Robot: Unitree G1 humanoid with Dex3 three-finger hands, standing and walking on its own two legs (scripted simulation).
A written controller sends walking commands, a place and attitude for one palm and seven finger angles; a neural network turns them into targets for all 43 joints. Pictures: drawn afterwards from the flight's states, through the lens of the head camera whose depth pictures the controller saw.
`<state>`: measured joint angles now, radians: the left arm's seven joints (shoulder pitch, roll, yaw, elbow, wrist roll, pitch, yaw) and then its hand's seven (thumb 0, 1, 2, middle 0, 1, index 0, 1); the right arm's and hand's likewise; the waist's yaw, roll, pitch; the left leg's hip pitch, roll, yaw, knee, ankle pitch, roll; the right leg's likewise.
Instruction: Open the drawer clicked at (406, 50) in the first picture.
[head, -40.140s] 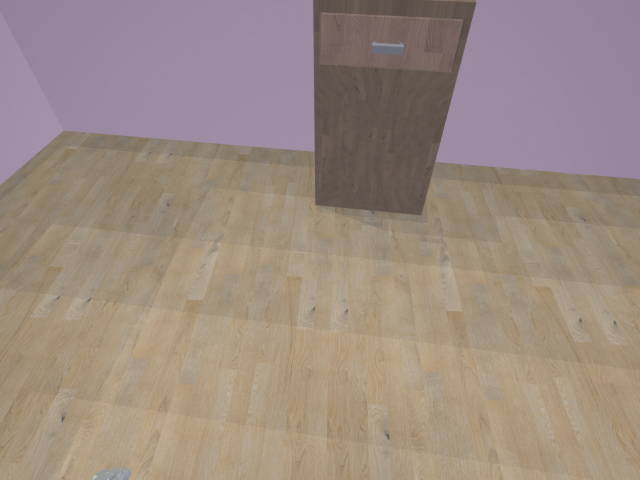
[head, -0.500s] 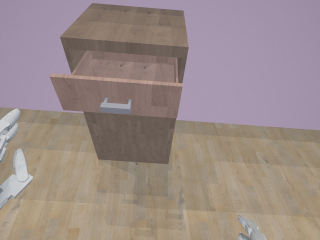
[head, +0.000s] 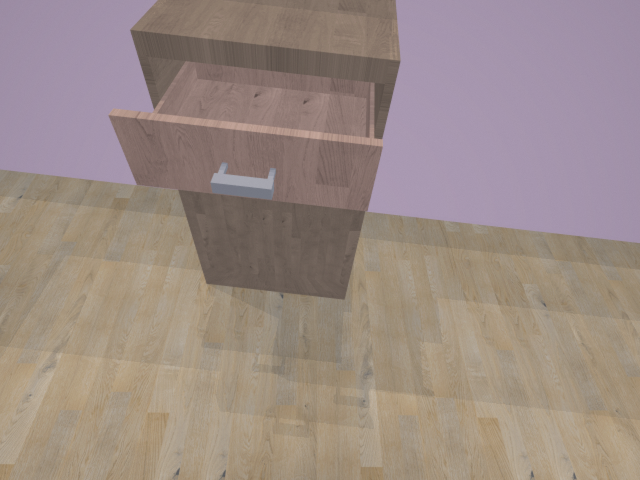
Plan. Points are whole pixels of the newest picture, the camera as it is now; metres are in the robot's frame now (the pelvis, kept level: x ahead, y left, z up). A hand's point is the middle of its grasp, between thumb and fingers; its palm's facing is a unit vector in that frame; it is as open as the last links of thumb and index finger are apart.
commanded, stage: let the arm hang, fingers relaxed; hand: left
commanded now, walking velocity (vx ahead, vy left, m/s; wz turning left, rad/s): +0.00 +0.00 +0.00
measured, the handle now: (245, 178) +0.59 +0.16 -0.01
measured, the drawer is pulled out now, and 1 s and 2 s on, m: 0.19 0.19 0.19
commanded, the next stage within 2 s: look to check the result in 0.76 s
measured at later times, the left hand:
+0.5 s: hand out of the picture -0.01 +0.16 -0.17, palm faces +0.02 -0.99 -0.16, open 7.4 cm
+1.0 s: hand out of the picture -0.01 +0.17 -0.17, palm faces +0.02 -0.98 -0.18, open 7.4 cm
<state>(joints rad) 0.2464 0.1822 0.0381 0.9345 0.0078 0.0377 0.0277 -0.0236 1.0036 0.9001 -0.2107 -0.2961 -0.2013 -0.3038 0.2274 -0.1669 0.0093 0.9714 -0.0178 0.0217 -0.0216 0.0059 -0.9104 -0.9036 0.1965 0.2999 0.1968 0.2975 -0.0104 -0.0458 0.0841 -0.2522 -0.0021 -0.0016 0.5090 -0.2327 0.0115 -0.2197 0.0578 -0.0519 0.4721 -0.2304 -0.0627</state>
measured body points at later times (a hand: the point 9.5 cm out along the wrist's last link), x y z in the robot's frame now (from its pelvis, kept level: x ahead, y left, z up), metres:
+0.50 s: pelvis -0.01 +0.01 +0.00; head +0.00 +0.01 +0.45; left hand -0.01 +0.21 -0.16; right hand -0.03 -0.19 -0.16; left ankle +0.03 +0.11 -0.74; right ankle +0.02 -0.08 -0.74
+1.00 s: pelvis +0.00 +0.00 +0.01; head +0.01 +0.00 +0.45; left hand -0.01 +0.22 -0.16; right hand -0.03 -0.20 -0.16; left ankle +0.03 +0.11 -0.74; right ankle +0.02 -0.08 -0.74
